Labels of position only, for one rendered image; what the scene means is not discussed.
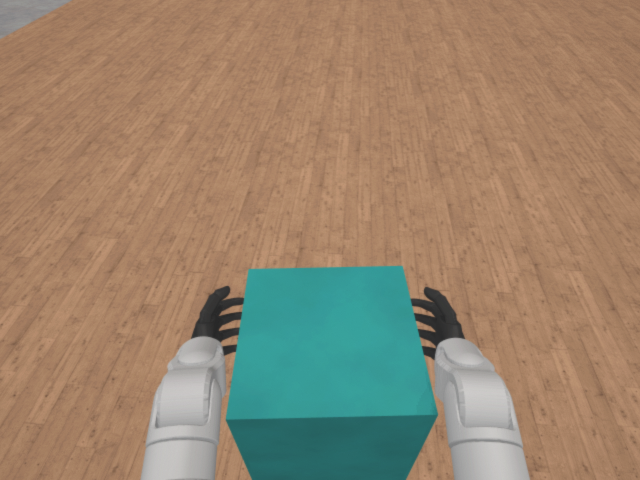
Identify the robot left hand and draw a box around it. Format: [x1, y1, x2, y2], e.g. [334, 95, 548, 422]
[191, 286, 244, 356]

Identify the carton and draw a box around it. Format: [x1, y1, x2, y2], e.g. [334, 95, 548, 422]
[226, 266, 438, 480]

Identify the robot right hand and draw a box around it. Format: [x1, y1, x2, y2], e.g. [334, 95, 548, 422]
[411, 287, 465, 361]

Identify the left robot forearm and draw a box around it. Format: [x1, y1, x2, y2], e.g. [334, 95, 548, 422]
[140, 336, 226, 480]

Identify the right robot forearm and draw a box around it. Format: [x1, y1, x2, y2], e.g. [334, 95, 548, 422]
[434, 338, 530, 480]

